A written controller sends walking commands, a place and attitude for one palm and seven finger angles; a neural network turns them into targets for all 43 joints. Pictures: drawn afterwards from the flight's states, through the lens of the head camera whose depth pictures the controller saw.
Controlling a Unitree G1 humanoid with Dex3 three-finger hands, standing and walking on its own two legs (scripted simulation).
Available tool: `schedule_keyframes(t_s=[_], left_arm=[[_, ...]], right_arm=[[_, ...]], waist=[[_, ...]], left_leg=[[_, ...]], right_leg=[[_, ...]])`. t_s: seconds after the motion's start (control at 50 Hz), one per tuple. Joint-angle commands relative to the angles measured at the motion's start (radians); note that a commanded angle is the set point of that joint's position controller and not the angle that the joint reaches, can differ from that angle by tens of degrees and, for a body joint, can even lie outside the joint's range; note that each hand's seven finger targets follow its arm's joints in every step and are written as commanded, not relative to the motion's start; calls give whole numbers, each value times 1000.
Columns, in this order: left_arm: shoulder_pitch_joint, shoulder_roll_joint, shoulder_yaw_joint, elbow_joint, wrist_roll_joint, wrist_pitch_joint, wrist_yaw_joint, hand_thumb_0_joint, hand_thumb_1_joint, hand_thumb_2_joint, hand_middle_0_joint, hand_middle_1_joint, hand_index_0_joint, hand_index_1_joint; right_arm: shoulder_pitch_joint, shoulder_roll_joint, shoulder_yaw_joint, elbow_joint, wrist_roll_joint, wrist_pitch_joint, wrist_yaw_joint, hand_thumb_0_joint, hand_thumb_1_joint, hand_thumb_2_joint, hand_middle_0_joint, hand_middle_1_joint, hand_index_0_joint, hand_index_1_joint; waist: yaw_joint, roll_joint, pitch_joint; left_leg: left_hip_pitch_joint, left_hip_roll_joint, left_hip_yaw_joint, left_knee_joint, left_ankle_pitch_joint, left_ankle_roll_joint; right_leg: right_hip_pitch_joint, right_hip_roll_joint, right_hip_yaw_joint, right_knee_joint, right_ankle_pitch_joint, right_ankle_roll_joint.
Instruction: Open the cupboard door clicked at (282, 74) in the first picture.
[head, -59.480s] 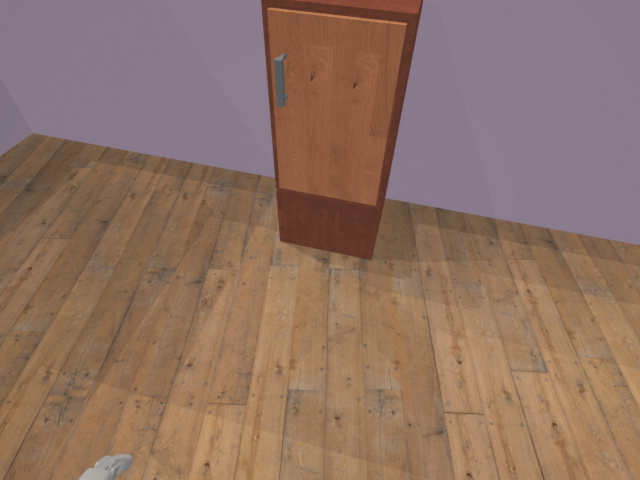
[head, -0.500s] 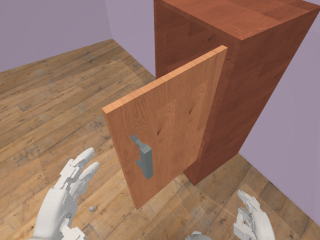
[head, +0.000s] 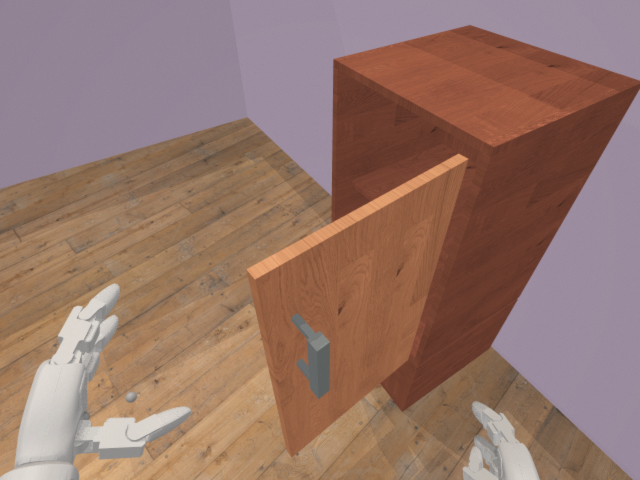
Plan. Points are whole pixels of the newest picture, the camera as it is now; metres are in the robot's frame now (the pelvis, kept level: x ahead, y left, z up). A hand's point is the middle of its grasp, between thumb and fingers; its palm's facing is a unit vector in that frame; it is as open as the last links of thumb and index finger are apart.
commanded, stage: draw the hand back to the body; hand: left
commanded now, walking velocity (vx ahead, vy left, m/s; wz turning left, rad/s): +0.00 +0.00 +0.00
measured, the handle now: (310, 356) +0.29 +0.05 +0.00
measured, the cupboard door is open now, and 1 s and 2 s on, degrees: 96 96 96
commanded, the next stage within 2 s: step back with the hand held close in 0.74 s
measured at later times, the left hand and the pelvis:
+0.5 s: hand (72, 328) +0.19 +0.24 +0.19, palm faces +0.46 -0.79 -0.40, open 7.9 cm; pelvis +0.00 -0.02 +0.02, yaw -1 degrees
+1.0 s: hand (86, 330) +0.20 +0.23 +0.18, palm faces +0.44 -0.78 -0.45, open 7.5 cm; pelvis -0.01 -0.03 +0.03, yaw -1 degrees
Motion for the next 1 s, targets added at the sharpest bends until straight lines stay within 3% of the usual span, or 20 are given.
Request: schedule_keyframes(t_s=[0.0, 0.16, 0.3, 0.34, 0.38, 0.4, 0.42, 0.52, 0.62, 0.7, 0.78, 0.82, 0.84, 0.86, 0.88, 0.92, 0.98], left_arm=[[-86, 152, 151, -248, 4, -92, 26, 0, 305, 645, -179, -300, -179, -300], [-147, 173, 250, -150, -14, -108, 17, 0, 585, 765, -189, -300, -189, -300], [-267, 245, 346, -171, -22, -135, 21, 0, 830, 870, -198, -300, -198, -300], [-270, 251, 367, -163, -27, -141, 23, 0, 900, 900, -200, -300, -200, -300], [-233, 200, 325, -122, -28, -138, 13, 0, 900, 900, -200, -300, -200, -300], [-223, 186, 312, -108, -28, -137, 8, 0, 900, 900, -200, -300, -200, -300], [-219, 176, 301, -87, -32, -135, 5, 0, 900, 900, -200, -300, -200, -300], [-231, 204, 322, -98, -33, -139, 2, 0, 900, 900, -200, -300, -200, -300], [-264, 235, 340, -165, -24, -154, 10, 0, 900, 900, -200, -300, -200, -300], [-246, 226, 334, -131, -23, -148, 11, 0, 900, 900, -200, -300, -200, -300], [-244, 210, 327, -74, -31, -144, 4, 0, 900, 900, -200, -300, -200, -300], [-242, 203, 322, -68, -32, -146, 2, 0, 900, 900, -200, -300, -200, -300], [-348, 229, 326, -100, -30, -151, 5, 0, 900, 900, -200, -300, -200, -300], [-412, 338, 455, -108, -16, -192, 14, 0, 900, 900, -200, -300, -200, -300], [-302, 263, 407, -23, -11, -194, 4, 0, 900, 900, -200, -300, -200, -300], [-251, 240, 377, -26, -5, -198, 0, 0, 900, 900, -200, -300, -200, -300], [-189, 233, 361, -85, -5, -209, 5, 0, 900, 900, -200, -300, -200, -300]], right_arm=[[-122, -122, -51, -130, -2, -87, -6, 0, -900, -900, 200, 300, 200, 300], [-166, -121, -61, -73, -3, -81, 7, 0, -900, -900, 200, 300, 200, 300], [-200, -123, -63, -42, -5, -83, 7, 0, -900, -900, 200, 300, 200, 300], [-199, -120, -66, -35, -8, -85, 7, 0, -900, -900, 200, 300, 200, 300], [-199, -121, -69, -26, -6, -83, 15, 0, -900, -900, 200, 300, 200, 300], [-203, -123, -71, -24, -4, -82, 17, 0, -900, -900, 200, 300, 200, 300], [-202, -123, -70, -19, -5, -78, 21, 0, -900, -900, 200, 300, 200, 300], [-216, -126, -81, -23, -6, -62, 22, 0, -900, -900, 200, 300, 200, 300], [-225, -116, -77, -14, -9, -79, 17, 0, -900, -900, 200, 300, 200, 300], [-227, -116, -77, -3, -9, -83, 17, 0, -900, -900, 200, 300, 200, 300], [-231, -114, -81, 3, -8, -73, 20, 0, -900, -900, 200, 300, 200, 300], [-233, -114, -83, 2, -7, -68, 21, 0, -900, -900, 200, 300, 200, 300], [-242, -118, -80, 6, -6, -68, 19, 0, -900, -900, 200, 300, 200, 300], [-199, -138, -87, -25, 3, -51, 15, 0, -900, -900, 200, 300, 200, 300], [-190, -127, -92, -8, -6, -34, 17, 0, -900, -900, 200, 300, 200, 300], [-203, -131, -91, -14, -11, -15, 25, 0, -900, -900, 200, 300, 200, 300], [-207, -140, -95, -32, -10, 4, 29, 0, -900, -900, 200, 300, 200, 300]], waist=[[7, 36, -37], [15, -32, 41], [23, 48, 38], [24, 17, 32], [20, 9, 50], [22, 39, 56], [18, 10, 83], [24, -51, 41], [27, 41, 3], [27, 15, 31], [23, -55, 76], [24, -38, 71], [16, -32, 66], [-32, -71, 129], [-36, -124, 94], [-38, -85, 56], [-39, -54, -35]], left_leg=[[-33, 81, -79, -229, 476, -94], [20, 79, -50, -312, 464, -87], [64, 68, -34, -366, 368, -67], [71, 65, -31, -375, 380, -63], [82, 67, -25, -377, 409, -61], [87, 68, -21, -380, 420, -62], [81, 69, -23, -386, 410, -61], [103, 65, -13, -389, 383, -42], [134, 53, -10, -385, 399, -44], [135, 53, -8, -386, 411, -43], [130, 55, -1, -390, 365, -34], [132, 56, -1, -392, 361, -34], [139, 51, 0, -390, 349, -32], [91, 61, -17, -346, 246, -18], [116, 52, -24, -304, 235, -16], [125, 48, -17, -285, 255, -20], [120, 60, -22, -316, 306, -25]], right_leg=[[216, -15, 21, -115, 174, -27], [291, -8, 31, -206, 212, -26], [348, -10, 53, -270, 195, -32], [367, -10, 54, -277, 213, -32], [359, -9, 54, -287, 229, -28], [365, -12, 55, -294, 235, -30], [357, -12, 53, -298, 230, -27], [386, -12, 65, -316, 228, -24], [406, -15, 79, -323, 251, -29], [400, -13, 80, -335, 260, -29], [372, -14, 86, -358, 211, -20], [376, -16, 88, -358, 201, -22], [368, -17, 94, -365, 189, -21], [253, -62, 226, -431, 197, -23], [243, -94, 240, -451, 188, -28], [243, -124, 252, -448, 229, -38], [291, -119, 211, -397, 293, -35]])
